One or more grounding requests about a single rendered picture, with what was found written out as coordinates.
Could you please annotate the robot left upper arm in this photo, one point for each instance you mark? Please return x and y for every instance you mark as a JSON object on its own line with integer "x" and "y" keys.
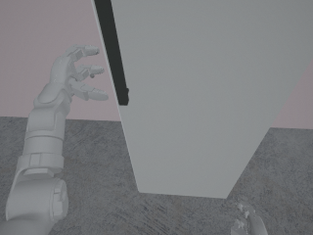
{"x": 35, "y": 206}

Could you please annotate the robot left hand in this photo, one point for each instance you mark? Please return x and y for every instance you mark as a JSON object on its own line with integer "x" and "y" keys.
{"x": 63, "y": 71}

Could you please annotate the left robot forearm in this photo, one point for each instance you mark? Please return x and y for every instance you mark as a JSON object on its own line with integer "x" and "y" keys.
{"x": 44, "y": 136}

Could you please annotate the fridge door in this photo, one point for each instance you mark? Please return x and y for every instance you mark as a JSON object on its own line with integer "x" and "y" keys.
{"x": 206, "y": 80}

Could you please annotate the handle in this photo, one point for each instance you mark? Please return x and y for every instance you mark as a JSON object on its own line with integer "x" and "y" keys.
{"x": 108, "y": 29}

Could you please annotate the robot right hand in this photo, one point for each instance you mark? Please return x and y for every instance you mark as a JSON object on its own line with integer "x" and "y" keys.
{"x": 253, "y": 225}

